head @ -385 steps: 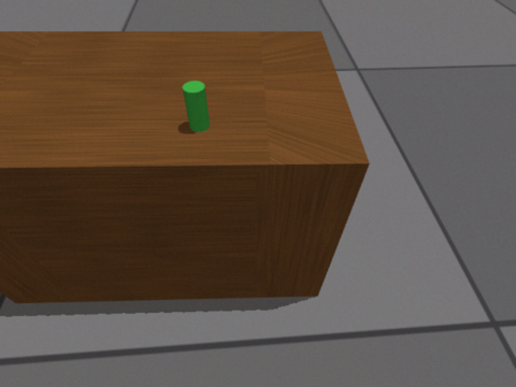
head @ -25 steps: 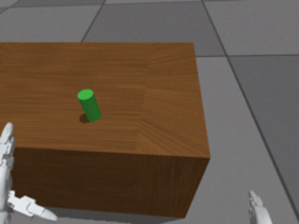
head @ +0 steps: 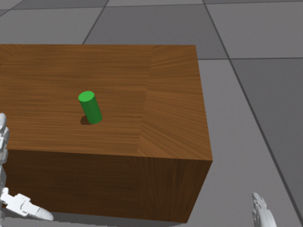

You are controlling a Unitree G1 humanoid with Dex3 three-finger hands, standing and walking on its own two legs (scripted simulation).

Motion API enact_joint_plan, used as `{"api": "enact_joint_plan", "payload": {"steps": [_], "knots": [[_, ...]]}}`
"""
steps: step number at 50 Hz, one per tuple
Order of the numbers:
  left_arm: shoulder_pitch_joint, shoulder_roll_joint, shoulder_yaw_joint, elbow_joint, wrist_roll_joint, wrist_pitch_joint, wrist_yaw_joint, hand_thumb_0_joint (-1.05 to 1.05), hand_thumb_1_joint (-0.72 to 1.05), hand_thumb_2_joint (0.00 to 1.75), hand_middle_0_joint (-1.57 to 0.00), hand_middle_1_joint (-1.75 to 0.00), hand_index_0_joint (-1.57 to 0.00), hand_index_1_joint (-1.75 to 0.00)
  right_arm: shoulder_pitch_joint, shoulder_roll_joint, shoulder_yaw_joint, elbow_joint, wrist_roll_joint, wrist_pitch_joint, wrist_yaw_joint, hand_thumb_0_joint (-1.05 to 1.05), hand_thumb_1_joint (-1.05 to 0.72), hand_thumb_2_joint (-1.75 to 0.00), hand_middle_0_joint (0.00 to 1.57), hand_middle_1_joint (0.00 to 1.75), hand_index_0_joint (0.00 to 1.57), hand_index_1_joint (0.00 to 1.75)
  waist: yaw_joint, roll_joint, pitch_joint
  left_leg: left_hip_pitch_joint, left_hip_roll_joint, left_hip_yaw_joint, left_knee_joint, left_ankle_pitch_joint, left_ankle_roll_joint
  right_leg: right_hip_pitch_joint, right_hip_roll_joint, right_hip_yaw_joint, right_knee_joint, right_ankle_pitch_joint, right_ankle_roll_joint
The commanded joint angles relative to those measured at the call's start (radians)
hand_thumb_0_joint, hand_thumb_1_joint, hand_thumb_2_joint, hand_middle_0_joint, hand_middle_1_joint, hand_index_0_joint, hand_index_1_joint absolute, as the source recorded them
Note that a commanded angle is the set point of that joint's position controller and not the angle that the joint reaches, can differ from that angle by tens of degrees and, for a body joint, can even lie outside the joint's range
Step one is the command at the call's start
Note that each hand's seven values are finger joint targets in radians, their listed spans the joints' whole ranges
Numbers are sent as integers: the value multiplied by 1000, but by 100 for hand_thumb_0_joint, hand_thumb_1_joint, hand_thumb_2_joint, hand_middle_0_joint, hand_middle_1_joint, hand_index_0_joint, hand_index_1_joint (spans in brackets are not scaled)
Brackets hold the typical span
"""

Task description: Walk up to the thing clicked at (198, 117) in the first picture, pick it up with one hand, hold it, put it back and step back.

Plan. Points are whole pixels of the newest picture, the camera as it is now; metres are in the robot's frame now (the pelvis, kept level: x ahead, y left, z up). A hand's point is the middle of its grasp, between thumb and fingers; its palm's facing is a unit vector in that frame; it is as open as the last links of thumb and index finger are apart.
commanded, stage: go down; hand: left
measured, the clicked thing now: (91, 108) +0.48 +0.24 +0.03
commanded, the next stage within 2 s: none
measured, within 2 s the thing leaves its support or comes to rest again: neither
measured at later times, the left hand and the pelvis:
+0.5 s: hand (3, 134) +0.27 +0.35 +0.15, palm faces +0.26 -0.96 -0.14, open 17.6 cm; pelvis -0.01 +0.00 +0.00, yaw +0 degrees
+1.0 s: hand out of the picture +0.32 +0.39 +0.16, palm faces +0.24 -0.97 +0.00, open 17.7 cm; pelvis +0.00 +0.01 +0.00, yaw +0 degrees
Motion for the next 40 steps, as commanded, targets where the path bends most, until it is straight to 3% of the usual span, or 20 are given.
{"api": "enact_joint_plan", "payload": {"steps": [1, 2, 4, 6, 9, 15, 17, 18, 22, 25, 26, 29, 30, 31, 33, 35, 36, 37, 39, 40], "knots": [[-193, 244, 181, -136, -28, -71, -3, 0, -60, 4, -6, -7, -6, -7, -101, -166, -57, -178, 1, -30, -9, 0, 54, -5, 5, 5, 5, 5, -16, -34, -117, -71, -43, 42, -40, 158, 24, 65, 26, -9, -44, 93, -14], [-229, 239, 178, -110, -40, -65, -12, 0, -55, 6, -5, -7, -6, -7, -104, -136, -32, -168, 6, -26, -10, 0, 55, -4, 5, 5, 5, 5, -17, -32, -93, -85, -42, 38, -44, 146, 22, 51, 27, -13, -43, 84, -13], [-285, 271, 197, -70, -68, -48, -33, 0, -58, 6, -6, -7, -6, -7, -104, -177, -67, -135, 10, -26, -20, 0, 54, -5, 5, 5, 5, 5, -25, -1, -86, -101, -43, 36, -50, 110, 22, 36, 26, -10, -40, 58, -14], [-365, 299, 198, -10, -87, -24, -66, 0, -56, 6, -6, -6, -5, -7, -116, -136, -22, -138, 18, -24, -28, 0, 55, -5, 5, 5, 5, 5, -27, -15, -102, -102, -43, 33, -45, 122, 26, 44, 23, -10, -43, 71, -14], [-473, 353, 217, 98, -132, 11, -142, 0, -57, 7, -6, -6, -5, -7, -111, -139, -11, -100, 28, -27, -49, 0, 54, -5, 5, 5, 5, 5, -45, -19, -96, -105, -42, 28, -46, 114, 31, 31, 20, -8, -48, 72, -11], [-649, 495, 309, 282, -214, 72, -288, 0, -58, 7, -4, -6, -4, -7, -161, -152, 20, -66, 39, -37, -75, 0, 54, -5, 5, 5, 5, 5, -27, 39, -184, -102, -37, 18, -48, 187, 25, 61, 26, -12, -37, 128, -26], [-682, 501, 312, 364, -238, 97, -338, 0, -58, 8, -4, -6, -4, -7, -158, -126, 58, -38, 40, -41, -75, 0, 54, -5, 5, 5, 5, 5, -27, 48, -178, -120, -30, 11, -49, 210, 20, 59, 31, -14, -29, 142, -31], [-720, 511, 311, 387, -247, 107, -358, 0, -58, 8, -4, -6, -4, -7, -185, -155, 41, -50, 40, -50, -79, 0, 53, -5, 5, 5, 5, 5, -32, 58, -191, -115, -26, 9, -52, 221, 17, 54, 34, -14, -25, 147, -33], [-836, 582, 327, 509, -258, 147, -434, 0, -55, 8, -4, -5, -3, -6, -200, -134, 88, -64, 37, -68, -93, 0, 54, -5, 5, 5, 5, 5, -34, 36, -236, -112, -35, 11, -46, 195, 29, 50, 27, -6, -47, 126, -30], [-914, 614, 323, 591, -263, 173, -473, 0, -57, 7, -4, -5, -4, -6, -159, -178, 66, -24, 29, -82, -110, 0, 53, -5, 5, 5, 5, 5, -52, 49, -237, -110, -33, 7, -55, 153, 30, 10, 33, -7, -49, 92, -30], [-946, 629, 329, 614, -260, 180, -484, 0, -57, 7, -4, -5, -4, -6, -154, -172, 80, -40, 27, -87, -113, 0, 54, -5, 5, 5, 5, 5, -53, 51, -255, -99, -33, 7, -54, 164, 28, 9, 34, -7, -48, 100, -29], [-1020, 695, 358, 647, -254, 192, -499, 0, -56, 9, -4, -6, -4, -7, -137, -171, 89, -34, 23, -98, -124, 0, 54, -5, 5, 5, 5, 5, -42, 55, -266, -106, -35, 7, -45, 198, 26, 14, 36, -10, -47, 123, -28], [-1021, 672, 337, 715, -250, 204, -510, 0, -58, 8, -5, -6, -4, -7, -135, -186, 82, -40, 21, -105, -129, 0, 54, -5, 5, 5, 5, 5, -56, 48, -268, -102, -34, 4, -48, 181, 25, 1, 37, -8, -46, 108, -30], [-1052, 701, 346, 680, -247, 203, -514, 0, -58, 8, -5, -5, -4, -6, -141, -170, 95, -26, 21, -108, -131, 0, 54, -5, 5, 5, 5, 5, -42, 68, -273, -106, -32, 1, -48, 195, 23, -2, 38, -10, -44, 116, -31], [-1081, 727, 356, 710, -241, 210, -524, 0, -60, 8, -5, -6, -4, -7, -148, -172, 100, -52, 17, -122, -139, 0, 54, -5, 5, 5, 5, 5, -49, 79, -282, -107, -35, 4, -45, 189, 25, -4, 38, -10, -44, 115, -30], [-1100, 711, 336, 754, -244, 223, -538, 0, -59, 8, -5, -5, -4, -6, -128, -156, 118, -12, 17, -124, -141, 0, 54, -5, 5, 5, 5, 5, -54, 104, -271, -114, -27, -2, -50, 197, 18, -24, 43, -12, -39, 119, -34], [-1109, 715, 338, 770, -248, 230, -541, 0, -60, 7, -5, -5, -5, -6, -140, -176, 101, -3, 18, -127, -146, 0, 54, -5, 5, 5, 5, 5, -54, 99, -279, -115, -23, -9, -50, 193, 16, -32, 43, -13, -37, 114, -35], [-1104, 717, 341, 813, -249, 239, -545, 0, -61, 7, -5, -5, -5, -6, -150, -181, 112, -25, 17, -132, -149, 0, 54, -5, 5, 5, 5, 5, -51, 91, -277, -117, -16, -17, -51, 197, 12, -34, 46, -15, -34, 114, -35], [-1158, 747, 339, 795, -242, 241, -545, 0, -61, 6, -5, -5, -5, -6, -155, -157, 134, -8, 14, -137, -151, 0, 54, -5, 5, 5, 5, 5, -47, 106, -276, -137, -25, -9, -50, 171, 18, -37, 43, -11, -44, 97, -34], [-1163, 759, 340, 820, -235, 244, -539, 0, -61, 6, -5, -5, -5, -6, -163, -167, 120, -2, 14, -139, -157, 0, 54, -5, 5, 5, 5, 5, -50, 93, -290, -135, -29, -5, -41, 176, 20, -36, 41, -9, -44, 101, -33]]}}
